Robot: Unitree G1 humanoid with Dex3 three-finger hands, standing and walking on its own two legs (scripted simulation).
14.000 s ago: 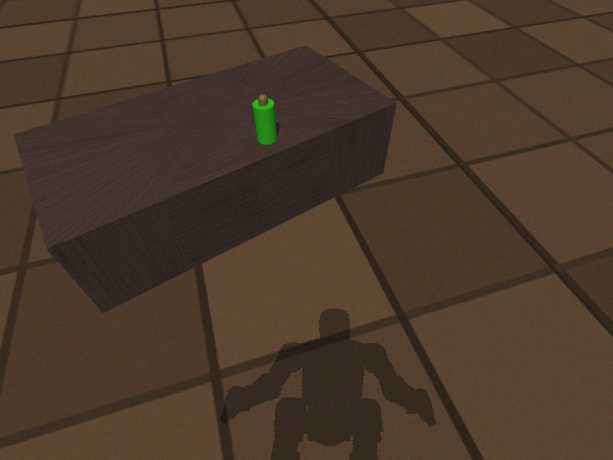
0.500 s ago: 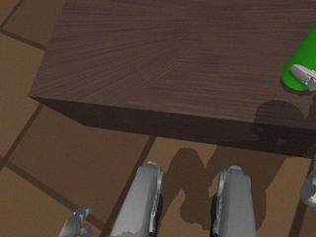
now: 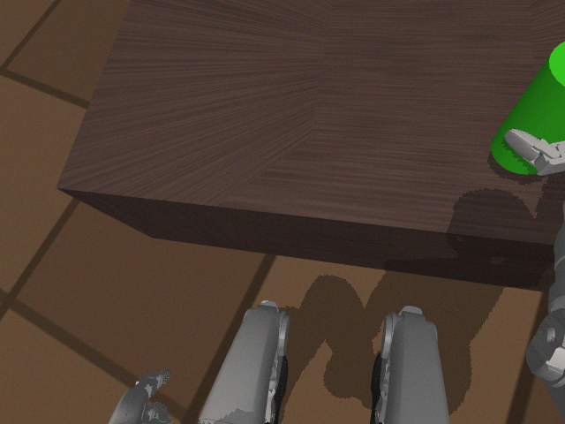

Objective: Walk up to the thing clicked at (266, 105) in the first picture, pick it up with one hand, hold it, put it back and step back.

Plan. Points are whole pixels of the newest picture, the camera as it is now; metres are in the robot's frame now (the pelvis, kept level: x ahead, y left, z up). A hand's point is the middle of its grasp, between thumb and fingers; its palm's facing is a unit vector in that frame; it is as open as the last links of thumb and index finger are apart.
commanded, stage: lift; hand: right
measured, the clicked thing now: (560, 104) +0.50 -0.26 +0.05
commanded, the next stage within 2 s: hold in 1.50 s
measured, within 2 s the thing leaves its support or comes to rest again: neither
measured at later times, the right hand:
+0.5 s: hand out of the picture +0.44 -0.25 +0.12, palm faces +0.24 +0.97 -0.01, open 10.9 cm
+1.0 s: hand out of the picture +0.39 -0.23 +0.20, palm faces +0.25 +0.97 +0.00, open 10.9 cm
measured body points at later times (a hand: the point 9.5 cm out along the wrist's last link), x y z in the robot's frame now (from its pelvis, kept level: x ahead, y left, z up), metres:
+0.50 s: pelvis +0.01 -0.01 +0.08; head +0.15 -0.04 +0.51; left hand +0.14 +0.25 -0.03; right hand +0.42 -0.30 +0.12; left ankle +0.04 +0.14 -0.51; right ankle +0.07 -0.14 -0.51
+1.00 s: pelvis +0.04 +0.00 +0.15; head +0.12 -0.02 +0.60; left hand +0.17 +0.24 +0.04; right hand +0.37 -0.28 +0.20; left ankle +0.04 +0.14 -0.51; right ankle +0.07 -0.14 -0.51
